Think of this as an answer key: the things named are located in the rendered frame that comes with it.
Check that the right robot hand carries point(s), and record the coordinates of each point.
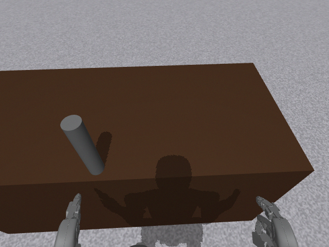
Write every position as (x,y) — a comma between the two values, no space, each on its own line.
(278,232)

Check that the left robot hand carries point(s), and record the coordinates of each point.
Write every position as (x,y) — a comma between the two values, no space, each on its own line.
(68,232)

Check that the can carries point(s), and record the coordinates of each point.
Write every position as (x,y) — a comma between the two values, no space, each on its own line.
(75,130)

